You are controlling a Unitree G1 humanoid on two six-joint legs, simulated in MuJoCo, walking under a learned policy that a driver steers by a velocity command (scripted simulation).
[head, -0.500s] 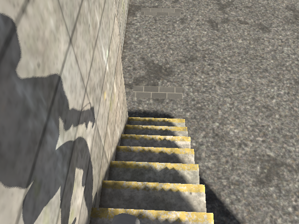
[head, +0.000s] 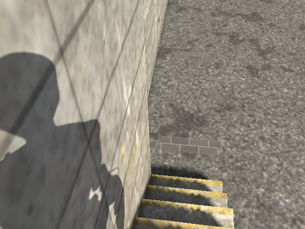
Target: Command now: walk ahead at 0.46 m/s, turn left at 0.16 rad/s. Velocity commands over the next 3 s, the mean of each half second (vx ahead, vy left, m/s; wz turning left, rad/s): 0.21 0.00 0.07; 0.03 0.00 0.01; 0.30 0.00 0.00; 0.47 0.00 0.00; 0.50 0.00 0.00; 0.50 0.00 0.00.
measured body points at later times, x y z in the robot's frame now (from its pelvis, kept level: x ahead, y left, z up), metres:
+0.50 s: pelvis +0.24 -0.01 -0.28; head +0.24 +0.01 +0.17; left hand +0.25 +0.22 -0.43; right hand +0.32 -0.24 -0.40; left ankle +0.25 +0.08 -0.90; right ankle +0.39 -0.24 -0.92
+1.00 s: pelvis +0.31 -0.15 -0.35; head +0.32 -0.16 +0.09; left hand +0.35 +0.11 -0.46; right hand +0.52 -0.31 -0.45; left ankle +0.26 +0.07 -0.89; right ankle +0.38 -0.24 -1.11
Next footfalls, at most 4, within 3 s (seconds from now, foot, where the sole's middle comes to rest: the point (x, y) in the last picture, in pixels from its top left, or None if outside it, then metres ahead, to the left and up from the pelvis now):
0.22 left None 0.29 0.07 -0.94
0.64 right None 0.42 -0.23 -1.14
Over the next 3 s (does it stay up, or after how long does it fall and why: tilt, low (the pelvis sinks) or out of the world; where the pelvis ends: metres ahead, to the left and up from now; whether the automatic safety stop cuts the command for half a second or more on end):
stays up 0.30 -0.11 -0.35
